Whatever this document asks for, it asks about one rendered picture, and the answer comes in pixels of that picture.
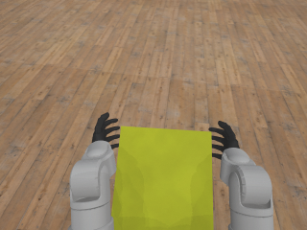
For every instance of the right robot hand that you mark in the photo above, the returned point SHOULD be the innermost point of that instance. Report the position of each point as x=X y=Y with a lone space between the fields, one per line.
x=229 y=140

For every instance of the carton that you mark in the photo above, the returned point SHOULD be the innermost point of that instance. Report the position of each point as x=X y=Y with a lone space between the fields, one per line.
x=163 y=180

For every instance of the right robot forearm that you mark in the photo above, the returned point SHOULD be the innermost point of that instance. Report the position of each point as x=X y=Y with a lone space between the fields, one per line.
x=250 y=192

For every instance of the left robot forearm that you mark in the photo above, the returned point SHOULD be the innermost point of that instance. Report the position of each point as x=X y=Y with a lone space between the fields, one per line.
x=89 y=187

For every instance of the left robot hand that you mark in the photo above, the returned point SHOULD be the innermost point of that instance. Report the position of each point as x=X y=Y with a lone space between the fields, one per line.
x=100 y=131

